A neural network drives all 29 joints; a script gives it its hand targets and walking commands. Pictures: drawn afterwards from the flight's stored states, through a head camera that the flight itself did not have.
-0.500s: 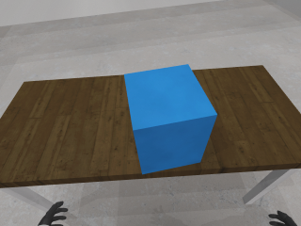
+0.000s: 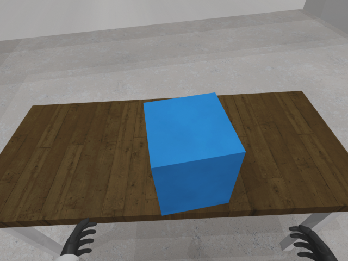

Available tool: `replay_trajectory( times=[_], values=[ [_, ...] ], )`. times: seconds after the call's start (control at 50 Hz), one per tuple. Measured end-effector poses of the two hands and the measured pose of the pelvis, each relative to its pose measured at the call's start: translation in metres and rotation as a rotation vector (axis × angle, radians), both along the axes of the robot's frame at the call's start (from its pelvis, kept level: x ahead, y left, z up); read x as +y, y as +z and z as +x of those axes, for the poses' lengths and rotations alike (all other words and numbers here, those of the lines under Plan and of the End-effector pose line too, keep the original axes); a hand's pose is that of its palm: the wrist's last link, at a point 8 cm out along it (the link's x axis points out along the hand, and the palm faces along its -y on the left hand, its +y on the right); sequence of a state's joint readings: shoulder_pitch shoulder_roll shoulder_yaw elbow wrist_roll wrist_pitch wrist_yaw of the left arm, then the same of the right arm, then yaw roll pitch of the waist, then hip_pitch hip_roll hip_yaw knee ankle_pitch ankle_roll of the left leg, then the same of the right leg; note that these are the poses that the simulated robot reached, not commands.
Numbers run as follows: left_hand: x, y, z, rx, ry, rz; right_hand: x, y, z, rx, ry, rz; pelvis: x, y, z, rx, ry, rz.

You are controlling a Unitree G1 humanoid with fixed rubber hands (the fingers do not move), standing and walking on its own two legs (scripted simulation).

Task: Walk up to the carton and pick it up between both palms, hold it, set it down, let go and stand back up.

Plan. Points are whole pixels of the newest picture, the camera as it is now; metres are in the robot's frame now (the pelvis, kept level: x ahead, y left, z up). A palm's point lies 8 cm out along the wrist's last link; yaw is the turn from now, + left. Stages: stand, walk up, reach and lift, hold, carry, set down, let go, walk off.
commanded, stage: reach and lift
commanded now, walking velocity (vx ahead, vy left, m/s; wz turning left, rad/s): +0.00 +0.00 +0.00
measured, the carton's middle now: (188, 155) +0.41 -0.02 -0.01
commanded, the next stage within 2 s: none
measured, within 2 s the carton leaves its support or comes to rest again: neither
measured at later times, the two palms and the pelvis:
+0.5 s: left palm (85, 251) +0.17 +0.22 -0.03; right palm (315, 247) +0.18 -0.27 -0.03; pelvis +0.00 +0.00 +0.00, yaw +0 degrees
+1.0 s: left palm (98, 236) +0.19 +0.18 +0.01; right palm (304, 232) +0.20 -0.25 +0.00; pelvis +0.01 +0.00 +0.00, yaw +0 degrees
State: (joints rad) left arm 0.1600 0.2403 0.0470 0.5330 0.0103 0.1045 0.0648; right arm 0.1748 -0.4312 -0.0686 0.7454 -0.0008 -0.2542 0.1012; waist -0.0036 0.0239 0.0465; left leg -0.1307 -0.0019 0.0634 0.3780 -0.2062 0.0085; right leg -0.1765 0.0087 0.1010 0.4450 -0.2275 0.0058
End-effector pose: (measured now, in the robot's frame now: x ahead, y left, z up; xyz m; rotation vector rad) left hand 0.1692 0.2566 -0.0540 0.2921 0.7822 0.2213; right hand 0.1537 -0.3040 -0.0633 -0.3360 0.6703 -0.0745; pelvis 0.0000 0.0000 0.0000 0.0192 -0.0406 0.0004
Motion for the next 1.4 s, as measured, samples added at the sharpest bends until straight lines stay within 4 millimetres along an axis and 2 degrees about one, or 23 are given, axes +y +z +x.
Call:
replay_trajectory(
  times=[0.12,0.18,0.32,0.64,0.94,1.04,1.14,1.26,1.4],
  values=[
    [-0.008,-0.005,-0.015,-0.036,0.031,-0.046,0.009,0.010,0.002,-0.027,0.025,0.005,0.005,0.002,-0.001,-0.016,-0.001,-0.008],
    [-0.012,0.000,-0.016,-0.088,0.048,-0.057,0.011,0.013,0.001,-0.027,0.041,0.010,0.006,0.003,-0.002,-0.022,-0.001,-0.010],
    [-0.022,0.012,-0.009,-0.180,0.052,-0.067,0.014,0.019,0.004,-0.070,0.047,0.045,0.005,0.003,-0.003,-0.025,-0.001,-0.009],
    [-0.054,0.034,0.011,-0.341,0.047,-0.122,0.038,0.043,0.034,-0.213,0.108,0.142,0.002,0.004,0.006,-0.004,-0.001,-0.006],
    [-0.074,0.059,0.020,-0.473,0.049,-0.157,0.053,0.062,0.043,-0.316,0.144,0.199,0.002,0.004,0.007,0.000,-0.001,-0.006],
    [-0.078,0.060,0.021,-0.457,0.057,-0.164,0.054,0.065,0.044,-0.326,0.144,0.205,0.002,0.004,0.006,-0.002,-0.001,-0.006],
    [-0.079,0.068,0.032,-0.471,0.065,-0.157,0.058,0.073,0.052,-0.342,0.156,0.211,0.002,0.004,0.007,0.000,-0.001,-0.006],
    [-0.082,0.085,0.053,-0.499,0.057,-0.155,0.063,0.085,0.072,-0.369,0.171,0.223,0.000,0.005,0.009,0.008,-0.001,-0.003],
    [-0.085,0.097,0.063,-0.483,0.057,-0.150,0.063,0.097,0.092,-0.394,0.146,0.231,-0.003,0.006,0.012,0.019,-0.002,0.000]
  ],
)
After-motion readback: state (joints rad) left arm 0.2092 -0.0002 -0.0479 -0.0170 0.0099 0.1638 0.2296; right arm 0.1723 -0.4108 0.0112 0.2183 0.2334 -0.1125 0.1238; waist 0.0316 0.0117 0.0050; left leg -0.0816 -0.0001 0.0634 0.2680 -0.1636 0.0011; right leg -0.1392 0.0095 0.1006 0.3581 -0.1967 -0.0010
